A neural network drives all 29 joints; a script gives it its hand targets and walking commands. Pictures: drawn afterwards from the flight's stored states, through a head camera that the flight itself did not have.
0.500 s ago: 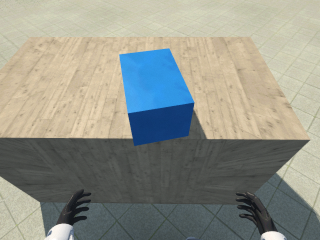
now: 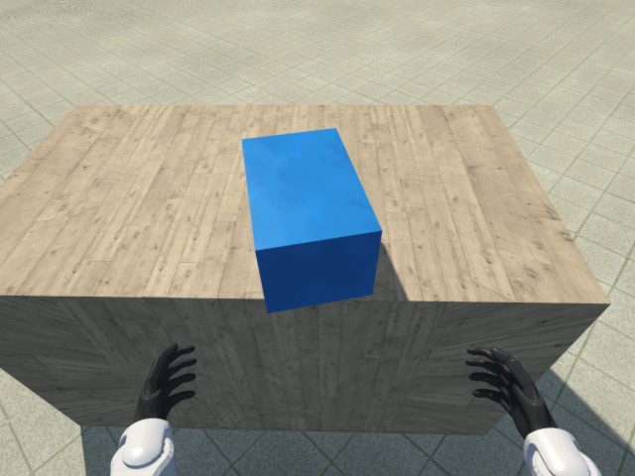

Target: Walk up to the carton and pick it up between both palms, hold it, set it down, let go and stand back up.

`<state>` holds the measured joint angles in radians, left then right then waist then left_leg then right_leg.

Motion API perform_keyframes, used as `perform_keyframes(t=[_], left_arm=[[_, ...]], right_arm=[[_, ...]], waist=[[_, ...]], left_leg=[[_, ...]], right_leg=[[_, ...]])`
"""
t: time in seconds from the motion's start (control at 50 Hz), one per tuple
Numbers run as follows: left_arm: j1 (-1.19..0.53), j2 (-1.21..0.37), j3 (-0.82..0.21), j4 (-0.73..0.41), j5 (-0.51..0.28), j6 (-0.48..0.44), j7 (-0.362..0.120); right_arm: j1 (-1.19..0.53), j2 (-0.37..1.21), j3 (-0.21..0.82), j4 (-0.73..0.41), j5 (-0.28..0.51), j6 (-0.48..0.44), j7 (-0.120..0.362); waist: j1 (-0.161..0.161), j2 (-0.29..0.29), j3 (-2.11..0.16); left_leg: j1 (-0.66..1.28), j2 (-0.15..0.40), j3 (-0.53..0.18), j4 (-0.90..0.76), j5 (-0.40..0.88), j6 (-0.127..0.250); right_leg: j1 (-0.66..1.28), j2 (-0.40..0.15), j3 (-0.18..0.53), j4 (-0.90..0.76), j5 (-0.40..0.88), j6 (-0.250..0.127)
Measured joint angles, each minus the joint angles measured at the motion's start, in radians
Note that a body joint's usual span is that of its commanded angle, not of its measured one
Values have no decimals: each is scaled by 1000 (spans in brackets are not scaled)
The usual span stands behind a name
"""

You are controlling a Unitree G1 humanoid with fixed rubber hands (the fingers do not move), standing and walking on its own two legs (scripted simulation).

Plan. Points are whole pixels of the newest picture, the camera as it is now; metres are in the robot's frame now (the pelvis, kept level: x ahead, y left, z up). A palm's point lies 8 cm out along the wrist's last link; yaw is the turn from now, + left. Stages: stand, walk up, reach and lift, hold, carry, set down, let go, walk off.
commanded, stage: reach and lift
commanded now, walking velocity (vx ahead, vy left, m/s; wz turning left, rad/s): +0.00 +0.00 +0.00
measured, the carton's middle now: (304, 213) +0.55 +0.04 +0.00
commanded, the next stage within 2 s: none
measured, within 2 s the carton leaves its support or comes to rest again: neither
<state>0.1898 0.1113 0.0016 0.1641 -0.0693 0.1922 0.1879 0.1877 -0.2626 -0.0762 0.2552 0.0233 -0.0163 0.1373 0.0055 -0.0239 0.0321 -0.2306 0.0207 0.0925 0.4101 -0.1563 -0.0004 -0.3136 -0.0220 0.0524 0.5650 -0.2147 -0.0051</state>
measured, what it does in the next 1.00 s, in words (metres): stands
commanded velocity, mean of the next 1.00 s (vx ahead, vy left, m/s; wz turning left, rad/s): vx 0.00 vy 0.00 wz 0.00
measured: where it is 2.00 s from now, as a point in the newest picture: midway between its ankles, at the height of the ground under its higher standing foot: outside the picture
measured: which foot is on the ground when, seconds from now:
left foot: down 0.00-1.00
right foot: down 0.00-1.00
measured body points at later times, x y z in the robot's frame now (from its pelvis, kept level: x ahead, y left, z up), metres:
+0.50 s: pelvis +0.03 -0.01 +0.00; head +0.04 -0.03 +0.45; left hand +0.28 +0.18 +0.04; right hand +0.27 -0.23 +0.03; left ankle +0.05 +0.15 -0.73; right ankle +0.06 -0.10 -0.74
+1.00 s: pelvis +0.03 -0.01 +0.00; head +0.05 -0.03 +0.45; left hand +0.35 +0.16 +0.08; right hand +0.35 -0.22 +0.08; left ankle +0.05 +0.15 -0.74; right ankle +0.06 -0.10 -0.74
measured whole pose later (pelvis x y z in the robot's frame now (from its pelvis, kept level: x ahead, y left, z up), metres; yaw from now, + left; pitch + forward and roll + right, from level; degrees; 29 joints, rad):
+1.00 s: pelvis +0.03 -0.01 +0.00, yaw +0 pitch +0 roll +4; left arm -0.16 0.11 0.01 -0.07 -0.13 0.56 0.21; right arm -0.13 -0.31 0.02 0.02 0.20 0.27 0.00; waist 0.01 -0.02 0.05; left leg -0.20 0.03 0.09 0.33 -0.13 -0.02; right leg -0.31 -0.01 0.05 0.55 -0.24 -0.03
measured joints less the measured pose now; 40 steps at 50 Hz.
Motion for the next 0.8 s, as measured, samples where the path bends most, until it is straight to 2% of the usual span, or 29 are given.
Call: perform_keyframes(t=[0.12,0.32,0.6,0.8], left_arm=[[0,0,0,-87,-33,2,0],[-2,0,0,-174,-56,38,0],[-96,0,0,-226,-60,155,7],[-210,0,0,-230,-60,270,20]], right_arm=[[0,0,32,-119,45,31,-30],[0,0,74,-212,90,69,-71],[-10,-2,78,-270,135,136,-110],[-125,-31,90,-275,162,212,-138]], waist=[[0,0,0],[0,0,0],[0,0,0],[0,0,0]], left_leg=[[21,4,-2,-44,26,0],[31,6,-1,-69,27,0],[31,6,-1,-83,27,-15],[31,6,-2,-83,26,-16]], right_leg=[[0,9,0,-1,-8,-14],[0,13,0,-6,-20,-22],[0,13,0,-19,-23,-22],[0,13,1,-20,-23,-22]])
